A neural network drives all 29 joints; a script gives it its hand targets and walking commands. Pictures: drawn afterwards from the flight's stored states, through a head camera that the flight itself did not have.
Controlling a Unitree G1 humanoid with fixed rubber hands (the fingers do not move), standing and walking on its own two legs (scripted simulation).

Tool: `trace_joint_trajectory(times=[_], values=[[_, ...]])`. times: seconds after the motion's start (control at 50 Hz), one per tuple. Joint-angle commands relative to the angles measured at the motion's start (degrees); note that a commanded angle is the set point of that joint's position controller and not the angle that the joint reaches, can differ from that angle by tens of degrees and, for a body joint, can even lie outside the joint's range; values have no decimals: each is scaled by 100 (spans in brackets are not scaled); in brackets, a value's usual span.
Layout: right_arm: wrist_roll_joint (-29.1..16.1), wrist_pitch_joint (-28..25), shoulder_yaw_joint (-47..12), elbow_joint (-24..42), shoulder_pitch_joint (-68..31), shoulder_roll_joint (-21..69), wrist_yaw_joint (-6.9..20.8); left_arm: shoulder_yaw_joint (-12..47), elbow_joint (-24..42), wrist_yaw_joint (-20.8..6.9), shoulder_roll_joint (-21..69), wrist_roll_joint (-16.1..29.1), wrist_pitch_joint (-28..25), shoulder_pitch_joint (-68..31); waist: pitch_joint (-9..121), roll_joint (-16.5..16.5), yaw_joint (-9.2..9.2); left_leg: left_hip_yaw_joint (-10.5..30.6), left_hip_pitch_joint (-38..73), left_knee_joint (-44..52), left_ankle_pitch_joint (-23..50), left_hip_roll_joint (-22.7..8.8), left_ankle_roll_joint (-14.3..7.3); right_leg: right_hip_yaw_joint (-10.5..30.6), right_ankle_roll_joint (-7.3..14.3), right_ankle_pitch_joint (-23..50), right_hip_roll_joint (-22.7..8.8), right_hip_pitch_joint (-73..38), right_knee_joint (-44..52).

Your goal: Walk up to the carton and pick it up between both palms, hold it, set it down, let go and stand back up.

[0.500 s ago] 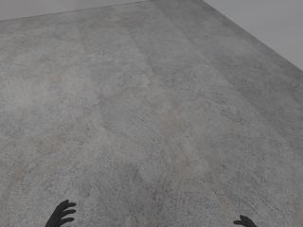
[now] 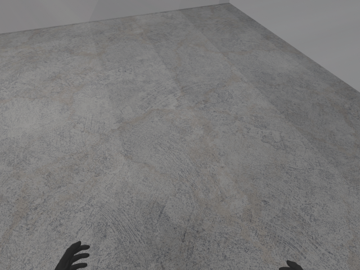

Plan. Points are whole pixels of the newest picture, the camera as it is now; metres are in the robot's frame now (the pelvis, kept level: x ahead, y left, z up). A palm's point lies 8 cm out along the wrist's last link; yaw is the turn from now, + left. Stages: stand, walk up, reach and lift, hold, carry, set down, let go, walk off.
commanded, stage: stand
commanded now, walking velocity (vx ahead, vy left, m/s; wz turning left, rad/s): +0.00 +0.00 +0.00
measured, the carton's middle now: out of the picture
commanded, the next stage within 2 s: none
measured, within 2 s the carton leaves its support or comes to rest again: neither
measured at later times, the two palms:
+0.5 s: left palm out of the picture +0.11 +0.26 -0.09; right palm out of the picture +0.07 -0.28 -0.12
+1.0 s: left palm out of the picture +0.09 +0.27 -0.10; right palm out of the picture +0.05 -0.27 -0.12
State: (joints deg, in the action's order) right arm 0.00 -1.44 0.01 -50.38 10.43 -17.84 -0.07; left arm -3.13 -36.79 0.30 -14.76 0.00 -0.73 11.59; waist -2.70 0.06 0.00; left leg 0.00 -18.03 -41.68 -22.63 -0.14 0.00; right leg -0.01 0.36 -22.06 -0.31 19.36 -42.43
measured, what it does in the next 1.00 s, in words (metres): stands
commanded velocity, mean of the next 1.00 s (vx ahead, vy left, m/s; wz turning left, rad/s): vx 0.00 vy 0.00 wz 0.00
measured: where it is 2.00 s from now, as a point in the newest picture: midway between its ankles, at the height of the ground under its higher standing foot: outside the picture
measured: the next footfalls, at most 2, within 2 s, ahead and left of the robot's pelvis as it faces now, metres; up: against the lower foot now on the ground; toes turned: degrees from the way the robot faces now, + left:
none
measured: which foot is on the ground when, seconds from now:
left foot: down 0.00-1.00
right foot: down 0.00-1.00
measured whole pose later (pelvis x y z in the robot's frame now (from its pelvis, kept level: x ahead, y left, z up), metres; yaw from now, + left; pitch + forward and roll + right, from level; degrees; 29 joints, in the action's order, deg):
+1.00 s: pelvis -0.02 +0.01 +0.00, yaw +0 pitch -3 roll +0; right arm 0.0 -1.5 0.0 -57.6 10.3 -17.9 0.1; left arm -1.5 -43.9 0.3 -15.0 0.0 -0.9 11.6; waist -2.7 0.1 0.0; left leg 0.0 -18.0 -41.7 -20.7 -0.2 0.0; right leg 0.0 0.0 -19.3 -0.3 18.7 -41.0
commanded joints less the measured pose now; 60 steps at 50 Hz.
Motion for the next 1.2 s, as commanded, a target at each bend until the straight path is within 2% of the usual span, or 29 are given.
trace_joint_trajectory(times=[0.0,0.04,0.06,0.1,0.12,0.16,0.22,0.24,0.28,0.34,0.4,0.42,0.46,0.5,0.54,0.56,0.6,0.64,0.66,0.7,0.78,0.82,0.9,0.94,1.02,1.04,1.1,1.12,1.18], values=[[142,-247,402,463,-396,-1301,-67,-354,-95,80,-1492,-121,-308,-340,607,104,39,695,141,867,1492,-553,-509,549,427,1684,-452,-434,866],[136,-256,395,432,-352,-1246,-58,-344,-111,75,-1508,-87,-298,-281,639,162,-20,768,120,943,1416,-523,-545,583,469,1509,-509,-519,875],[122,-240,396,437,-317,-1288,-25,-375,-93,67,-1507,-88,-304,-311,710,-65,-15,728,111,952,1420,-519,-521,594,480,1477,-530,-474,823],[130,-246,414,442,-471,-1297,-22,-321,-117,78,-1469,-108,-297,-351,573,33,-16,701,47,1005,1098,-518,-490,610,456,1259,-531,-460,1035],[136,-219,416,407,-470,-1348,-30,-348,-132,65,-1518,-127,-305,-419,663,314,17,743,111,1017,1077,-546,-493,623,458,1215,-511,-436,1034],[130,-244,448,318,-284,-1372,-47,-331,-190,37,-1472,-74,-352,-291,745,46,11,657,306,947,1374,-494,-456,723,469,1416,-587,-409,1036],[107,-245,426,286,-313,-1295,-28,-345,-227,25,-1622,-117,-346,-401,608,222,99,636,293,883,1368,-467,-434,741,460,1458,-607,-329,1112],[126,-236,404,220,-342,-1274,-4,-337,-259,43,-1565,-88,-336,-383,667,285,18,636,316,950,1224,-489,-436,676,436,1341,-584,-372,1048],[114,-227,421,210,-418,-1344,-21,-311,-267,54,-1488,-102,-327,-431,692,97,40,728,226,978,1309,-548,-499,680,469,1342,-597,-403,1036],[98,-234,442,173,-299,-1316,-24,-296,-309,39,-1559,-120,-313,-383,586,269,78,694,171,933,886,-446,-439,844,508,1168,-686,-372,1287],[137,-214,372,136,-476,-1292,-6,-266,-349,57,-1451,-85,-290,-469,544,55,29,870,203,1166,904,-590,-546,746,441,1023,-551,-262,1186],[139,-223,386,186,-541,-1292,1,-281,-359,52,-1510,-82,-297,-515,353,187,-2,817,-49,1255,744,-551,-535,610,392,937,-475,-322,1137],[136,-273,417,47,-413,-1384,0,-251,-445,61,-1464,-88,-284,-365,458,274,-49,816,92,1294,827,-565,-486,685,403,924,-551,-393,1245],[83,-247,433,11,-339,-1371,-4,-246,-446,53,-1539,-115,-310,-345,534,159,55,717,260,1104,1113,-478,-412,795,438,1159,-600,-350,1300],[108,-209,388,-15,-328,-1367,2,-253,-447,38,-1465,-48,-283,-482,351,66,-2,856,148,1213,1047,-573,-494,739,434,1016,-576,-242,1250],[91,-235,394,-31,-334,-1337,6,-229,-532,51,-1418,-52,-275,-386,374,250,19,891,109,1292,831,-589,-486,650,410,974,-513,-293,1210],[126,-211,387,-55,-385,-1397,-7,-256,-546,46,-1563,-71,-275,-375,486,84,28,889,122,1310,775,-603,-478,709,414,856,-553,-337,1234],[100,-215,400,-118,-455,-1402,-1,-213,-615,46,-1540,-70,-275,-336,366,238,-84,877,1,1306,812,-528,-469,711,406,976,-538,-371,1342],[110,-200,395,-115,-404,-1369,7,-222,-650,63,-1545,-104,-293,-334,311,134,40,817,128,1221,778,-524,-443,847,436,933,-611,-288,1423],[103,-212,372,-174,-395,-1255,11,-219,-661,58,-1519,-61,-294,-444,356,310,35,763,160,1280,847,-508,-462,805,431,964,-597,-308,1387],[135,-220,387,-191,-522,-1344,-4,-198,-707,70,-1409,-70,-252,-511,363,30,-36,895,128,1387,872,-606,-485,703,394,1011,-507,-308,1229],[114,-224,391,-216,-491,-1428,5,-183,-752,50,-1509,-62,-254,-402,445,201,-64,883,23,1446,753,-582,-445,627,363,850,-492,-462,1320],[102,-236,393,-272,-510,-1408,10,-162,-768,62,-1410,-85,-265,-467,224,50,-44,924,68,1421,909,-584,-454,712,400,965,-575,-328,1394],[85,-190,354,-268,-468,-1285,-6,-172,-808,63,-1549,-64,-278,-489,484,276,24,798,217,1349,1078,-567,-423,738,381,1053,-584,-453,1442],[66,-207,375,-378,-485,-1317,-6,-173,-915,66,-1593,-63,-251,-429,392,297,26,790,224,1413,1065,-565,-406,752,386,1061,-607,-422,1489],[87,-202,339,-383,-390,-1309,-8,-168,-868,50,-1558,-74,-250,-450,310,100,20,871,162,1492,946,-576,-415,727,382,968,-604,-475,1477],[129,-226,338,-386,-581,-1357,18,-137,-938,53,-1413,-48,-258,-425,175,118,-114,1008,-50,1642,801,-653,-467,549,333,950,-461,-486,1335],[117,-203,355,-393,-479,-1430,4,-134,-939,48,-1433,-47,-238,-410,196,52,-14,1003,-54,1688,749,-683,-488,556,331,1130,-454,-573,1334],[111,-197,393,-427,-626,-1502,13,-135,-959,53,-1412,-58,-209,-354,233,23,-74,1086,-22,1847,470,-767,-472,576,342,662,-468,-447,1402]])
